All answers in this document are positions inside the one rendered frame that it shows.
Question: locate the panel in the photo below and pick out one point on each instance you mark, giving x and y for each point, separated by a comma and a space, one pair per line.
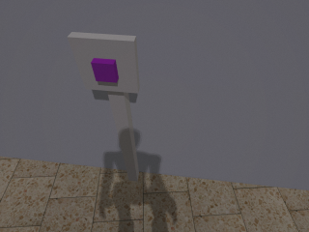
122, 48

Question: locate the button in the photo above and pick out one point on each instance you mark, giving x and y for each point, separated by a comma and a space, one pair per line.
105, 70

